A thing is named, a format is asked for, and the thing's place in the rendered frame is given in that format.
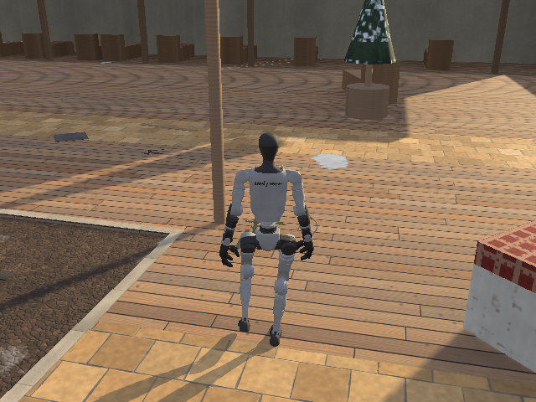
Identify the robot right upper arm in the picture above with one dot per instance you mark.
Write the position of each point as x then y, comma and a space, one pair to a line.
295, 178

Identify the robot right hand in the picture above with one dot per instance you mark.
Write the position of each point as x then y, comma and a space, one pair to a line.
308, 247

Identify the robot right forearm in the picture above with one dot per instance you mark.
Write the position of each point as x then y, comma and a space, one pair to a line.
305, 226

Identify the humanoid robot head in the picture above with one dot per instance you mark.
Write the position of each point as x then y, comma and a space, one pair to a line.
268, 145

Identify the robot left upper arm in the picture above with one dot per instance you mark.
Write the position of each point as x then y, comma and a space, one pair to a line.
242, 176

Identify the robot left hand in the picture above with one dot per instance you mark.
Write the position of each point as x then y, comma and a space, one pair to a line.
224, 254

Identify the robot right thigh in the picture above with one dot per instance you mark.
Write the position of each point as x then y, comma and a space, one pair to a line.
286, 257

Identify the robot left forearm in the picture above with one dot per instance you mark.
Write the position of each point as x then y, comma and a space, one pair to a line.
229, 228

